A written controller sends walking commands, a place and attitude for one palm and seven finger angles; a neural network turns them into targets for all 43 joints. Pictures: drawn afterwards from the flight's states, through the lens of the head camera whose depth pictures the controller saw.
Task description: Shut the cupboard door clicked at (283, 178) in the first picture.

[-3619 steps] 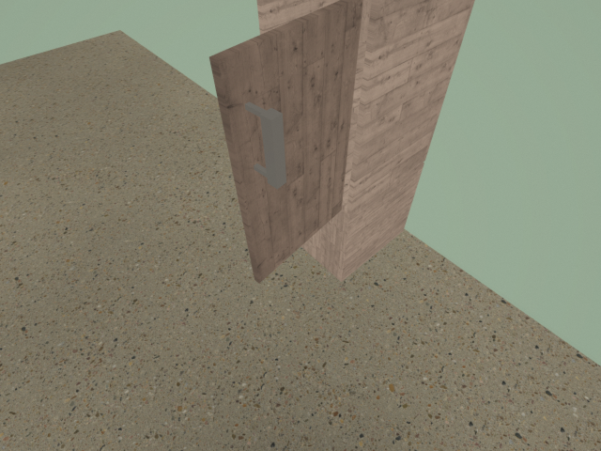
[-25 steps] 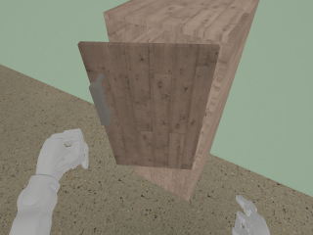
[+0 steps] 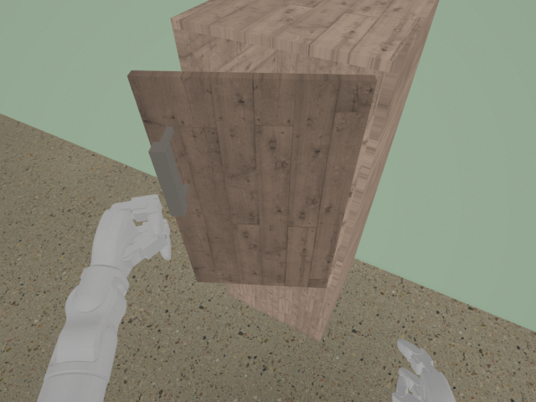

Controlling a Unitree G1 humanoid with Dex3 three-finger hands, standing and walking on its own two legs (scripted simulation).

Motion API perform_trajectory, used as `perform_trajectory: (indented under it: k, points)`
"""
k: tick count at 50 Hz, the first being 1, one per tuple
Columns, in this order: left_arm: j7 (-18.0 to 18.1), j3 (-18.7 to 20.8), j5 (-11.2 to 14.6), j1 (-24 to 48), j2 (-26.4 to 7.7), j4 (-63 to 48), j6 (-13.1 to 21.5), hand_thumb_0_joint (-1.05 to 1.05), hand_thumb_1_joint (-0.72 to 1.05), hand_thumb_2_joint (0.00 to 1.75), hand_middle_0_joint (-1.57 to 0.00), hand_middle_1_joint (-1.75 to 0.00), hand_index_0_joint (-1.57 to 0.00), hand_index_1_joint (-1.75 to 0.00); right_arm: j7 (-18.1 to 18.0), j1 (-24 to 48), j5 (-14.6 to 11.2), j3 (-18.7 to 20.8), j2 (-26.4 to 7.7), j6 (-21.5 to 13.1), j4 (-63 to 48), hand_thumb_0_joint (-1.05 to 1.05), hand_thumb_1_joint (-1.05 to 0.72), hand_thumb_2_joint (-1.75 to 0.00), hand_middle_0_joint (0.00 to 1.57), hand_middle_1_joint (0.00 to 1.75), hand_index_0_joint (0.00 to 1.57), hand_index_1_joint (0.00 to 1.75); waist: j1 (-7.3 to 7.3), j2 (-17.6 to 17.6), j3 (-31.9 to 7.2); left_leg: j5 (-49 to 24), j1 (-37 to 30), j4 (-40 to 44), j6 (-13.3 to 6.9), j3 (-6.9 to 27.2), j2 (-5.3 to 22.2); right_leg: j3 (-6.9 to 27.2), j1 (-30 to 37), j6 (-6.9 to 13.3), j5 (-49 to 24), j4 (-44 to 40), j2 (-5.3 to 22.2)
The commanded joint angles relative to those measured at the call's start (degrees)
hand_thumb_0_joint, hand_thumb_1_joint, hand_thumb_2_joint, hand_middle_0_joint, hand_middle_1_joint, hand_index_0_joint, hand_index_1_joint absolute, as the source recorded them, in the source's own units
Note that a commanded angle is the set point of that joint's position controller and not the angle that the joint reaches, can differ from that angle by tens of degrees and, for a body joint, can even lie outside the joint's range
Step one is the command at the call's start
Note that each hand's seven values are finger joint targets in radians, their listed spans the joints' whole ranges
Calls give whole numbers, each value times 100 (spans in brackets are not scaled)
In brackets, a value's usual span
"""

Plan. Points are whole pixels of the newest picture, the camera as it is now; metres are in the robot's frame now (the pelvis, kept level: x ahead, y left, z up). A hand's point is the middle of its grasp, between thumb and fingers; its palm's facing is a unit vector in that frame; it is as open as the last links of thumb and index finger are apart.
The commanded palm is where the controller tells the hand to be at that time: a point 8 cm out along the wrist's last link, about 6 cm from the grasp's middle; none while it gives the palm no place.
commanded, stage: bring the fist close to the handle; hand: left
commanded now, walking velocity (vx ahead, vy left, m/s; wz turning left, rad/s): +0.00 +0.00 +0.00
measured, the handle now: (174, 172) +0.45 +0.19 +0.11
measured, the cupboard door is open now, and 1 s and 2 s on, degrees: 25 23 3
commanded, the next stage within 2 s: push the door shut along its arc in 0.58 s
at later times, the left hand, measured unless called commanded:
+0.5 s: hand (173, 221) +0.35 +0.17 +0.11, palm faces +0.02 -1.00 -0.03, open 3.1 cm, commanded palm +0.32 +0.22 +0.11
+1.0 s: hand (180, 204) +0.38 +0.16 +0.11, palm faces -0.05 -1.00 -0.04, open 3.1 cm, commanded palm +0.36 +0.21 +0.11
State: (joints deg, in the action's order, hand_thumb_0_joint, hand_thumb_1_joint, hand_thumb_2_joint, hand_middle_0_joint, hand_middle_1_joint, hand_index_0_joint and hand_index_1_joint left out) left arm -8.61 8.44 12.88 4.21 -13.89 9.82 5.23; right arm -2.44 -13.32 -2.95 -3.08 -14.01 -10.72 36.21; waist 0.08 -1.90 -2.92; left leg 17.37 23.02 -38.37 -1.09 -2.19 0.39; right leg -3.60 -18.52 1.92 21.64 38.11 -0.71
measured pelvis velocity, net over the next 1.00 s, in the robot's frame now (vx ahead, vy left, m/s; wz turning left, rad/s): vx -0.01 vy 0.00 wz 0.00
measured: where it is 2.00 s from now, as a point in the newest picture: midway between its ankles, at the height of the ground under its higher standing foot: outside the picture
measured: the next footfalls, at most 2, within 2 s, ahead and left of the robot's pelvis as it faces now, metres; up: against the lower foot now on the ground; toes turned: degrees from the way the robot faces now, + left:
none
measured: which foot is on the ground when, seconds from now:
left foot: down 0.00-1.00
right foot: down 0.00-1.00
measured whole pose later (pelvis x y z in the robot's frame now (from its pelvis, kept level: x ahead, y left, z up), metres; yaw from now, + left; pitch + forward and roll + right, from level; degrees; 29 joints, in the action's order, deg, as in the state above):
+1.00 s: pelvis -0.01 +0.00 +0.00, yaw +0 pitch +3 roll +0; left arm -11.9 9.7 12.0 23.7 -16.9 33.8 10.0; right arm -2.5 -13.3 -3.4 -2.7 -14.9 -6.1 37.1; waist -1.9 -1.3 -2.1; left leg 16.4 24.7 -37.9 -0.9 -2.1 0.7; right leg -3.6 -20.3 2.2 20.7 37.8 -1.1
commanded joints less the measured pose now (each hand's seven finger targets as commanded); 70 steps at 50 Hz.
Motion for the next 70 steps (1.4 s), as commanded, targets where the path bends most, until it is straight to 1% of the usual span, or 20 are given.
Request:
perform_trajectory:
  k: [1,3,6,9,15,16,19,26,29,31,35,39,41,47,51,54,60,63,64,70]
  points:
    - [45,579,73,1926,-1096,-809,367,0,90,90,-130,-150,-130,-150,-70,462,1,315,-764,-204,-847,0,-90,-90,20,30,20,30,-24,252,-1049,-959,-948,479,-86,244,-17,243,-175,-148,-1460,-707,17]
    - [30,377,59,2381,-907,-757,405,0,90,90,-130,-150,-130,-150,-65,490,-16,297,-729,-164,-845,0,-90,-90,20,30,20,30,-110,-1,-1057,-960,-1033,491,-79,222,-31,235,-262,-142,-1487,-701,20]
    - [58,604,44,2426,-1166,-500,489,0,90,90,-130,-150,-130,-150,-63,417,-4,334,-778,-124,-817,0,-90,-90,20,30,20,30,-55,151,-1243,-1086,-1050,452,-90,226,-18,270,-132,-137,-1628,-690,12]
    - [4,425,62,2801,-980,-203,535,0,90,90,-130,-150,-130,-150,-55,393,-27,331,-762,-79,-782,0,-90,-90,20,30,20,30,-138,59,-1159,-988,-1029,469,-73,223,-25,244,-269,-133,-1540,-692,1]
    - [-38,541,69,2628,-1066,-49,609,0,90,90,-130,-150,-130,-150,-18,328,-41,384,-789,-5,-841,0,-90,-90,20,30,20,30,-48,32,-1316,-1136,-1044,466,-72,202,-31,251,-162,-121,-1727,-656,-6]
    - [-9,647,50,2567,-1206,-55,640,0,90,90,-130,-150,-130,-150,-22,290,-20,394,-823,18,-843,0,-90,-90,20,30,20,30,-32,244,-1389,-1181,-1030,463,-89,213,-17,245,-59,-128,-1754,-643,-6]
    - [39,346,50,2656,-858,-326,701,0,90,90,-130,-150,-130,-150,12,335,-40,385,-761,3,-886,0,-90,-90,20,30,20,30,-82,-74,-1359,-1203,-1158,483,-74,195,-10,214,-198,-122,-1751,-636,-27]
    - [200,706,-18,2746,-1307,-118,715,0,90,90,-130,-150,-130,-150,-34,303,-4,393,-824,82,-797,0,-90,-90,20,30,20,30,-70,235,-1244,-928,-1009,530,-99,187,-2,287,-128,-148,-1482,-740,-15]
    - [153,565,-7,2700,-1089,-266,773,0,90,90,-130,-150,-130,-150,-8,362,-18,387,-758,70,-840,0,-90,-90,20,30,20,30,-51,-78,-1408,-1162,-1171,525,-79,174,-10,257,-84,-113,-1735,-674,-27]
    - [113,667,29,2399,-1162,-174,760,0,90,90,-130,-150,-130,-150,-2,327,-7,397,-783,76,-855,0,-90,-90,20,30,20,30,-6,178,-1444,-1247,-1114,508,-90,166,-9,257,54,-131,-1884,-680,-29]
    - [5,385,37,2429,-869,-115,702,0,90,90,-130,-150,-130,-150,15,329,-44,398,-768,94,-867,0,-90,-90,20,30,20,30,-109,74,-1250,-1155,-1126,507,-84,169,-19,228,-162,-135,-1803,-694,-46]
    - [-83,212,12,3510,-975,52,728,0,90,90,-130,-150,-130,-150,-46,321,-59,367,-813,119,-753,0,-90,-90,20,30,20,30,-349,88,-1002,-719,-1100,504,-98,236,-16,265,-481,-152,-1317,-789,-33]
    - [-89,405,0,3753,-1266,237,778,0,90,90,-130,-150,-130,-150,-87,284,-37,372,-859,139,-708,0,-90,-90,20,30,20,30,-319,226,-1111,-655,-1106,487,-123,248,-18,308,-430,-151,-1201,-817,-22]
    - [-309,513,12,4144,-1418,1210,849,0,90,90,-130,-150,-130,-150,-82,200,-41,340,-852,210,-651,0,-90,-90,20,30,20,30,-264,36,-1374,-838,-1025,432,-114,246,-74,357,-293,-116,-1466,-719,21]
    - [-492,654,21,4491,-1666,1720,911,0,90,90,-130,-150,-130,-150,-64,14,-42,373,-928,295,-611,0,-90,-90,20,30,20,30,-338,360,-1407,-933,-858,354,-139,242,-72,379,-228,-143,-1672,-687,16]
    - [-669,395,41,4963,-1477,1716,1017,0,90,90,-130,-150,-130,-150,-39,-41,-60,387,-919,307,-630,0,-90,-90,20,30,20,30,-419,17,-1540,-978,-981,318,-131,252,-89,356,-387,-114,-1716,-624,-3]
    - [-874,283,62,5652,-1487,2204,1147,0,90,90,-130,-150,-130,-150,-52,-251,-63,432,-991,348,-493,0,-90,-90,20,30,20,30,-575,44,-1582,-881,-1001,253,-140,305,-79,319,-685,-105,-1531,-597,-42]
    - [-939,492,66,5982,-1797,2591,1197,0,90,90,-130,-150,-130,-150,-69,-364,-51,434,-1055,382,-405,0,-90,-90,20,30,20,30,-610,209,-1593,-796,-850,229,-153,344,-73,341,-709,-106,-1433,-578,-43]
    - [-987,275,65,6164,-1569,2634,1228,0,90,90,-130,-150,-130,-150,-62,-355,-54,429,-1024,365,-409,0,-90,-90,20,30,20,30,-667,113,-1606,-739,-894,228,-158,330,-83,329,-797,-113,-1367,-566,-52]
    - [-1251,317,61,6611,-1706,3164,1356,0,90,90,-130,-150,-130,-150,-62,-552,-36,452,-1106,345,-303,0,-90,-90,20,30,20,30,-758,-34,-1753,-732,-947,111,-138,394,-59,281,-1086,-71,-1251,-459,-83]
